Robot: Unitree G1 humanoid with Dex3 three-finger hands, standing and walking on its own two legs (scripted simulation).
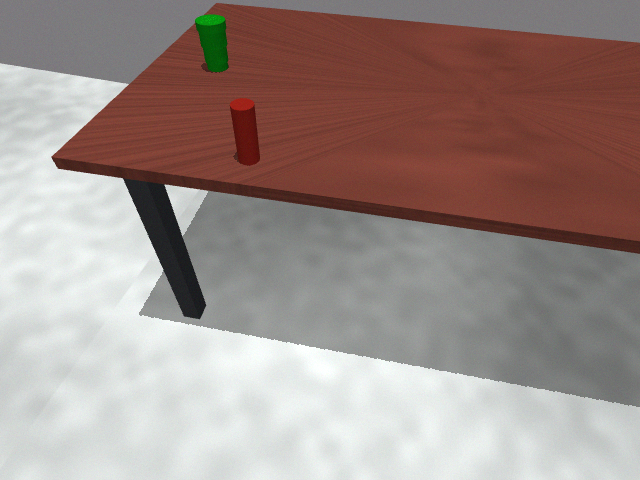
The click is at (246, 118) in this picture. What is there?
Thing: slim round
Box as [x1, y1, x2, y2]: [230, 98, 259, 164]
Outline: 239,98 233,100 230,103 238,159 243,164 253,164 259,160 253,102 249,99
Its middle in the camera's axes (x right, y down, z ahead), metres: -0.15 -0.22 +0.81
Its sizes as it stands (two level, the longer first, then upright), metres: 0.047 0.047 0.128
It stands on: a support 0.74 m high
